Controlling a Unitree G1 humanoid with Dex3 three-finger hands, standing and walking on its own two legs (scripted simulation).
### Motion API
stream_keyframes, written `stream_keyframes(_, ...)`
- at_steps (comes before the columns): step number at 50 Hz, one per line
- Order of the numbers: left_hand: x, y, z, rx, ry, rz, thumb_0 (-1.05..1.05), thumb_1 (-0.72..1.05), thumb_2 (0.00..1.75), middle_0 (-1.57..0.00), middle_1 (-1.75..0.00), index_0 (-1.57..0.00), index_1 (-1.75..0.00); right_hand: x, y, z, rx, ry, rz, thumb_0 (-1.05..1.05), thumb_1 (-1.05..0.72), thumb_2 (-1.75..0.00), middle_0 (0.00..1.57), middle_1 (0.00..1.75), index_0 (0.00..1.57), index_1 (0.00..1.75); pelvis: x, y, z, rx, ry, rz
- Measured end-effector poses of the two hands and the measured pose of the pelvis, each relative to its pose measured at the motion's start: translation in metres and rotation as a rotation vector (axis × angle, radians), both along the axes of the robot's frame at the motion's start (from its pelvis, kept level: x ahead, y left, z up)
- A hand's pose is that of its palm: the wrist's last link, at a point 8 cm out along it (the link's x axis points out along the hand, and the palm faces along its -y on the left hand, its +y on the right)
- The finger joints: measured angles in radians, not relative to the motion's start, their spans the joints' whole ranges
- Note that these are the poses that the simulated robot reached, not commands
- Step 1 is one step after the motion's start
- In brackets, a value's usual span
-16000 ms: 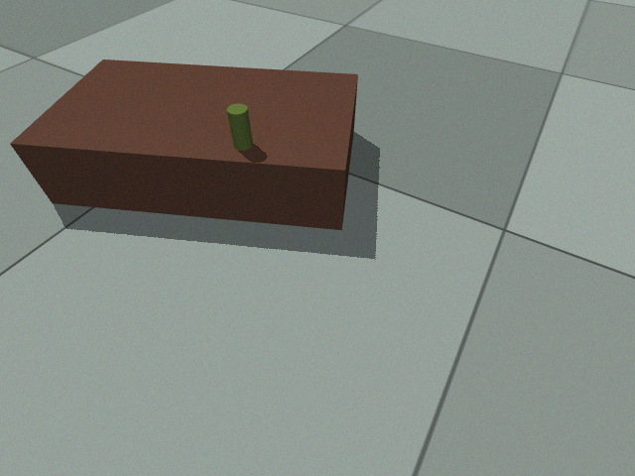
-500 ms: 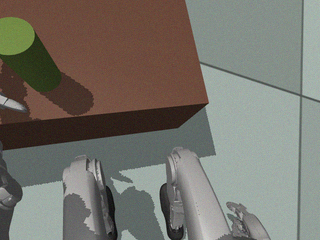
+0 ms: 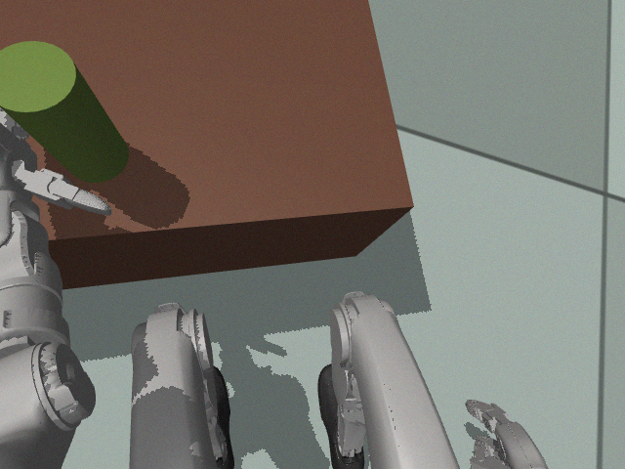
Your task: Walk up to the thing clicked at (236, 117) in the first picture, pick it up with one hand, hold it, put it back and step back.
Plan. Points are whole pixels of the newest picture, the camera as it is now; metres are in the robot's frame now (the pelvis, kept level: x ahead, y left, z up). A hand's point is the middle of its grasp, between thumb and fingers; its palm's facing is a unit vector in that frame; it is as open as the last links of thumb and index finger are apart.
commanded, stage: rest palm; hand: left
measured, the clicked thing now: (70, 122) +0.51 +0.25 -0.02
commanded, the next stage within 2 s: close in 0.02 s
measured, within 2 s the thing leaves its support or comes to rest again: leaves its support in 1.58 s
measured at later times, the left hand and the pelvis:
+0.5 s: hand (74, 149) +0.48 +0.25 -0.02, palm faces +0.19 -0.98 +0.00, open 16.2 cm; pelvis +0.00 +0.00 +0.00, yaw +0 degrees
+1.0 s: hand (62, 141) +0.49 +0.26 -0.02, palm faces +0.21 -0.98 +0.00, open 11.1 cm; pelvis +0.00 +0.00 -0.02, yaw +0 degrees
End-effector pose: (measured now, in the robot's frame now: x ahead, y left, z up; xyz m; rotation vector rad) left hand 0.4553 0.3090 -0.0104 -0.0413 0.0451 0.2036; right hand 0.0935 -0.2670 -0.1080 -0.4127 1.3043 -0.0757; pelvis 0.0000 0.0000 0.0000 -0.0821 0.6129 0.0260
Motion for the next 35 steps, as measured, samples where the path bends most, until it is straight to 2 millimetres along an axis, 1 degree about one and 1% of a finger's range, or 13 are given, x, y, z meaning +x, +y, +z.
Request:
stream_keyframes(4, -0.003, -0.004, -0.005, 0.021, -0.012, 0.009, -0.02, -0.61, 0.0, -0.04, -0.04, -0.06, -0.02, 0.008, 0.001, -0.001, -0.006, 0.012, 0.016, 0.0, -0.92, -0.9, 0.2, 0.3, 0.2, 0.3, 0.002, 0.0, 0.0, 0.001, 0.004, 0.003)
stream_keyframes(8, 0.001, -0.01, -0.003, 0.038, -0.029, -0.005, -0.02, -0.61, 0.0, -0.05, -0.02, -0.06, -0.02, 0.015, 0.004, -0.003, -0.002, 0.007, 0.022, 0.0, -0.92, -0.9, 0.2, 0.3, 0.2, 0.3, 0.004, 0.001, 0.001, -0.001, 0.005, 0.005)
stream_keyframes(14, 0.003, -0.011, -0.001, 0.047, -0.019, -0.003, -0.02, -0.57, 0.03, -0.13, -0.07, -0.13, -0.07, 0.022, 0.01, -0.007, 0.02, -0.013, 0.015, 0.0, -0.93, -0.9, 0.2, 0.3, 0.2, 0.3, 0.005, 0.002, 0.0, -0.005, 0.002, 0.003)
stream_keyframes(20, -0.003, -0.013, -0.005, 0.046, -0.015, -0.015, -0.02, -0.54, 0.08, -0.22, -0.15, -0.22, -0.14, 0.022, 0.014, -0.01, 0.038, -0.009, 0.015, 0.0, -0.93, -0.9, 0.2, 0.3, 0.2, 0.3, 0.005, 0.002, -0.001, -0.002, 0.0, 0.001)
stream_keyframes(25, -0.006, -0.012, -0.01, 0.042, -0.025, -0.008, -0.02, -0.51, 0.12, -0.28, -0.2, -0.29, -0.2, 0.019, 0.013, -0.012, 0.031, -0.003, 0.015, 0.0, -0.93, -0.9, 0.21, 0.3, 0.2, 0.3, 0.002, 0.002, -0.004, -0.003, -0.005, 0.0)
stream_keyframes(35, -0.006, -0.007, -0.01, 0.048, -0.036, -0.006, -0.02, -0.41, 0.23, -0.44, -0.34, -0.44, -0.34, 0.011, 0.009, -0.015, 0.014, 0.006, 0.009, 0.0, -0.94, -0.9, 0.2, 0.3, 0.2, 0.3, -0.001, 0.003, -0.01, -0.004, -0.015, 0.001)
